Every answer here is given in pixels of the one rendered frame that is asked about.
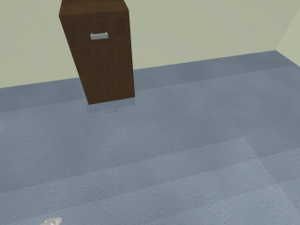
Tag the drawer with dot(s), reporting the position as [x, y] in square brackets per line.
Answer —
[80, 31]

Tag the handle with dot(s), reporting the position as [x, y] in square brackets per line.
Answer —
[99, 36]

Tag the cabinet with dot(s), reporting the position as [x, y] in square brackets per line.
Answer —
[105, 71]

